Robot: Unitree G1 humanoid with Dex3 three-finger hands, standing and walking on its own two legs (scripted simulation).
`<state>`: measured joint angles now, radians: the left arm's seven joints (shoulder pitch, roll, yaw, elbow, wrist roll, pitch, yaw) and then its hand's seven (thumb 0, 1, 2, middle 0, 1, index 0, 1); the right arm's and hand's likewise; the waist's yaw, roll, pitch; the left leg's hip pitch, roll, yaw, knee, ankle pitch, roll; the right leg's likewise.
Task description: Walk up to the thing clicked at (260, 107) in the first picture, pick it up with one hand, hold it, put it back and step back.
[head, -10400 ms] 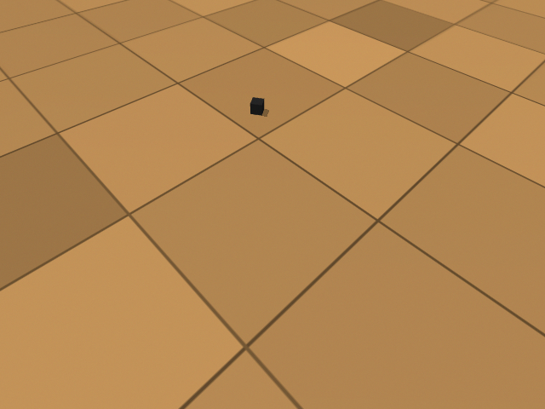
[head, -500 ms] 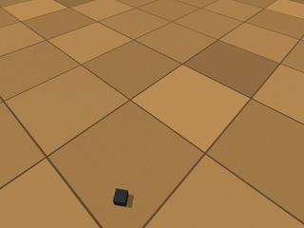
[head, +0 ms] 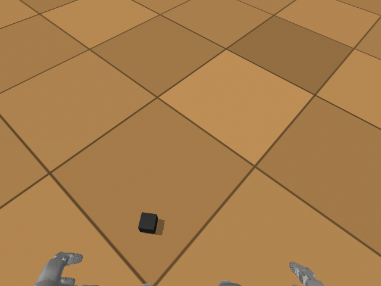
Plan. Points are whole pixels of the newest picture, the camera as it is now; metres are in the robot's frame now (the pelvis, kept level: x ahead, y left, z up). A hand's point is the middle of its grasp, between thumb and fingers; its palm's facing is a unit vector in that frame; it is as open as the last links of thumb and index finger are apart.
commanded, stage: rise first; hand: left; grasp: from above
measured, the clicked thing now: (148, 223) +0.45 +0.18 -0.71
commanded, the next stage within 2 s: none
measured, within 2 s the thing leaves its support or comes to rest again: neither
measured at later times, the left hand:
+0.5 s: hand out of the picture +0.14 +0.26 -0.25, palm faces -0.32 -0.79 -0.52, open 13.9 cm
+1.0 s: hand (114, 246) +0.29 +0.25 -0.44, palm faces -0.50 -0.32 -0.81, open 13.5 cm
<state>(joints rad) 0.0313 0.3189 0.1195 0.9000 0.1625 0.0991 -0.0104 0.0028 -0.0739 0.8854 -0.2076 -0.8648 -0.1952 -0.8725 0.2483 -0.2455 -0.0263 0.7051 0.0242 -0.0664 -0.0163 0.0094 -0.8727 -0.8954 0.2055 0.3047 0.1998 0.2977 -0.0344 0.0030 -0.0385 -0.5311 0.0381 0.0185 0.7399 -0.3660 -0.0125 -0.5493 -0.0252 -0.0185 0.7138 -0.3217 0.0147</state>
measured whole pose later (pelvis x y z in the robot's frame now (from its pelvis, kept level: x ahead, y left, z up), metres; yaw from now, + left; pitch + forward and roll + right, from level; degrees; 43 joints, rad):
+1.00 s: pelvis -0.08 -0.01 -0.30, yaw +0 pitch +34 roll -2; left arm -0.55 0.51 0.04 0.97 0.85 -0.16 0.13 0.00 -0.42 0.93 -0.17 -0.95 -0.17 -0.95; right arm 0.13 -0.27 -0.05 0.71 -0.02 -0.14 0.04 0.01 -0.89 -0.90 0.21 0.30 0.20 0.30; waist -0.08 0.02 -0.15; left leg -1.94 0.02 -0.06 2.03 -0.67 -0.02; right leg -1.95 -0.05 -0.02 1.99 -0.62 0.00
